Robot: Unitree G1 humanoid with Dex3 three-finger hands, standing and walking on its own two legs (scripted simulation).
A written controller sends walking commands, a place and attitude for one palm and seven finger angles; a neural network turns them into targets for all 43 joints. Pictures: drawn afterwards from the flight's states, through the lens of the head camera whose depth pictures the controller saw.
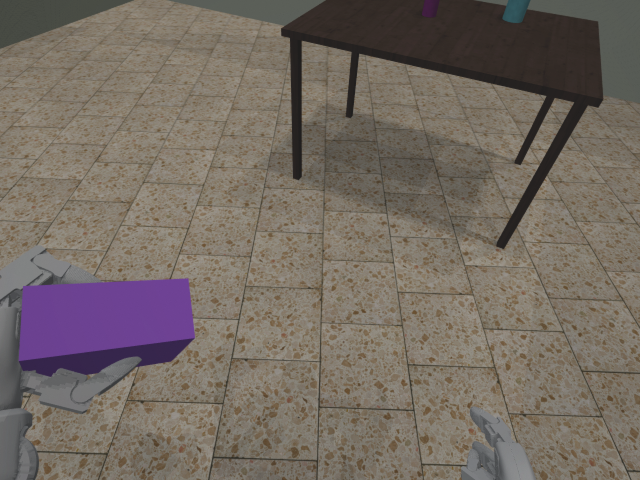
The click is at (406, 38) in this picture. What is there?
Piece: table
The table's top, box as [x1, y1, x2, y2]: [281, 0, 602, 107]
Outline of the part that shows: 281,28 281,35 597,107 602,100 597,21 527,9 523,20 520,23 511,23 501,18 505,8 504,5 475,0 440,0 436,16 431,18 425,17 421,14 424,0 325,0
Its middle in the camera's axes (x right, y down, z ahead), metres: +0.51 -0.84 +1.55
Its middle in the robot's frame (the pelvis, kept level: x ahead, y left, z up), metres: +1.74 -0.42 -0.07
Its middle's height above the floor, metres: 0.70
